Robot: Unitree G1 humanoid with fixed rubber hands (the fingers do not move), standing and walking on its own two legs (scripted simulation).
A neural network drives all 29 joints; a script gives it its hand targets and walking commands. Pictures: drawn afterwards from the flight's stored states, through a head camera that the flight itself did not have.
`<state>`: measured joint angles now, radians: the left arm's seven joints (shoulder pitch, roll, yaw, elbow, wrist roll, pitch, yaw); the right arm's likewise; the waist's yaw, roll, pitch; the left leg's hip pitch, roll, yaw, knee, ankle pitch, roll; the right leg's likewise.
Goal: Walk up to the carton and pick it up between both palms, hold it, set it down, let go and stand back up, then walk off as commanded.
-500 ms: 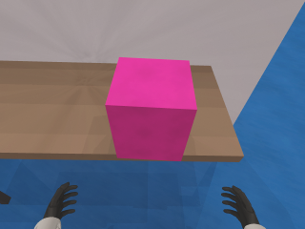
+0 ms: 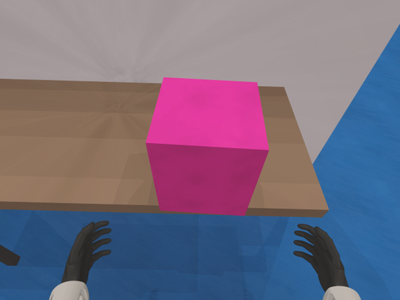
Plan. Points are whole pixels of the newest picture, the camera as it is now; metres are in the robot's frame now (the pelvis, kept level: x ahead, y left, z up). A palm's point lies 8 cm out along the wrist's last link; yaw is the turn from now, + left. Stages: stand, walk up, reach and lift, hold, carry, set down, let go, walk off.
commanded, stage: reach and lift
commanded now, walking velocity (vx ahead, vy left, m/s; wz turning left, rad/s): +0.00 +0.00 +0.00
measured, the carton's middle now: (205, 149) +0.42 +0.00 +0.04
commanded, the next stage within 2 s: none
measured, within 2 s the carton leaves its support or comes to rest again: neither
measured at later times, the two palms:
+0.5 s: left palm (85, 242) +0.19 +0.20 +0.06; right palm (329, 240) +0.21 -0.22 +0.05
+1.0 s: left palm (92, 184) +0.27 +0.20 +0.11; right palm (328, 186) +0.29 -0.22 +0.10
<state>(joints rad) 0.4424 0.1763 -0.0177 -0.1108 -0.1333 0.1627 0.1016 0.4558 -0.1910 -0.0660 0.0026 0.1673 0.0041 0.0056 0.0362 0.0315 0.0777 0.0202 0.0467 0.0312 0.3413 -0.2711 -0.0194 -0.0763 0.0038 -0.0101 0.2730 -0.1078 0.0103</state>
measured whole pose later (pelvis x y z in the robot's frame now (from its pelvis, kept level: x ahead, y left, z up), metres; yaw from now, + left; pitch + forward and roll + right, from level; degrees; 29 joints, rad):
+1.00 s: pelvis -0.01 -0.01 +0.00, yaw -1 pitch -3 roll +0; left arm -0.08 0.17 0.16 -0.26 -0.19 0.65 0.09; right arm -0.10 -0.30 -0.04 -0.06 0.34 0.33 -0.11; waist 0.01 0.02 0.07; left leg -0.05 0.05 0.04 0.36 -0.26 -0.03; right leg -0.17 0.01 0.00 0.34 -0.12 0.00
